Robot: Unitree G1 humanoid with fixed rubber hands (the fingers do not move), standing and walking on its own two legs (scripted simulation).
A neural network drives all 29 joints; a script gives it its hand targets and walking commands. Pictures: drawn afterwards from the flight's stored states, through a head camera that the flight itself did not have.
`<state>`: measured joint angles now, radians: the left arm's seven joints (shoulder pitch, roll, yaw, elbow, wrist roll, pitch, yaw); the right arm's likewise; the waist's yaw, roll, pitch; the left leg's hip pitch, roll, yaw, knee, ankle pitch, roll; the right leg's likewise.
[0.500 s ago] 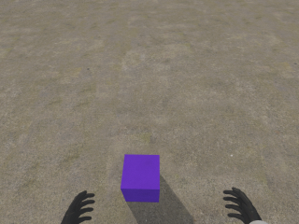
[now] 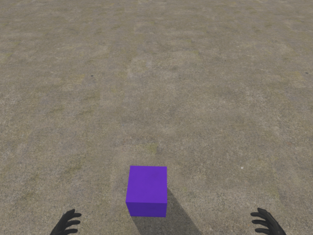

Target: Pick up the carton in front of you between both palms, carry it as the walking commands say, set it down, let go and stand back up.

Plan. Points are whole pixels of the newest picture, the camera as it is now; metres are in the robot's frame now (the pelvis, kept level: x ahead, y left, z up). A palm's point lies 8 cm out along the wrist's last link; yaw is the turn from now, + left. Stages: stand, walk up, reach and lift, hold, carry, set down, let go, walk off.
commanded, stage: stand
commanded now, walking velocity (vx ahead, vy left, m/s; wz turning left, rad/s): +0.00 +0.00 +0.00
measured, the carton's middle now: (148, 191) +0.48 +0.08 -0.65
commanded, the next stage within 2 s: none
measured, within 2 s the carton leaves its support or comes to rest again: neither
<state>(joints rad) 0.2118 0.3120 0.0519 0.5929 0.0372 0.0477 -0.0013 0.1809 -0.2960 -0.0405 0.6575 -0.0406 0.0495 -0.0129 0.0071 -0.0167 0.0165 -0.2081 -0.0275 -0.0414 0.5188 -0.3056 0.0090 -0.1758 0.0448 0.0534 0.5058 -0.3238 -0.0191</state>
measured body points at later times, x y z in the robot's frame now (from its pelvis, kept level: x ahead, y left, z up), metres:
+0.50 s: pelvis +0.01 +0.00 +0.00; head +0.02 +0.01 +0.45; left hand +0.15 +0.30 -0.10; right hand +0.14 -0.29 -0.10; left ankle -0.02 +0.11 -0.74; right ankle -0.03 -0.11 -0.74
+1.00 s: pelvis -0.01 +0.00 +0.01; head -0.01 +0.01 +0.46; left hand +0.10 +0.31 -0.10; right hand +0.10 -0.30 -0.10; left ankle -0.02 +0.11 -0.74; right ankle -0.03 -0.11 -0.74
